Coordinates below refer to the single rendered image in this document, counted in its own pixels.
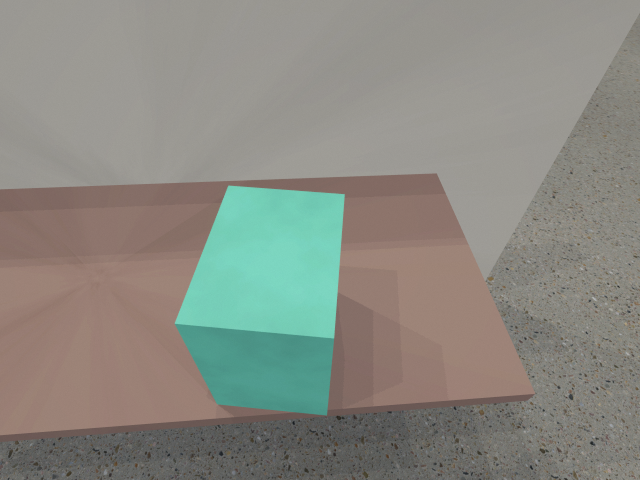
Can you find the carton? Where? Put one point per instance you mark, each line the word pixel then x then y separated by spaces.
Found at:
pixel 259 315

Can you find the table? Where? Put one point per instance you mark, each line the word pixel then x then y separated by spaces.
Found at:
pixel 92 279

